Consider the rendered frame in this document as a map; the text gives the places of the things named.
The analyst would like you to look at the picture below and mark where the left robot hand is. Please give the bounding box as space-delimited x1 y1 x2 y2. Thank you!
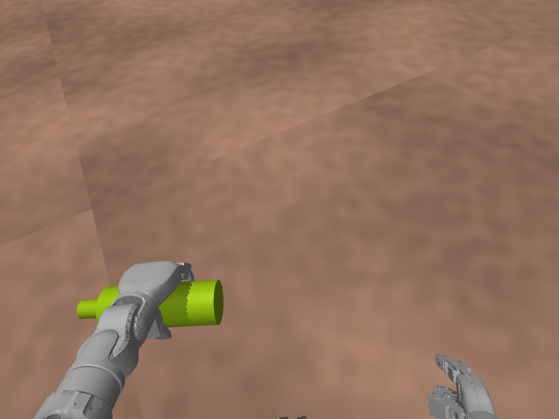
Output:
118 260 195 340

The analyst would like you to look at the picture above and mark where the left robot arm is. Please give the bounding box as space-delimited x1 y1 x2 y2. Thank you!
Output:
33 291 157 419

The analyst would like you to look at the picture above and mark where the right robot hand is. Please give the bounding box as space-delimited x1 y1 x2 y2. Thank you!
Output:
428 354 496 419

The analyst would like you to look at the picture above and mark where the bottle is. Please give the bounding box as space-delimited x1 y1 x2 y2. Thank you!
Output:
77 280 224 327

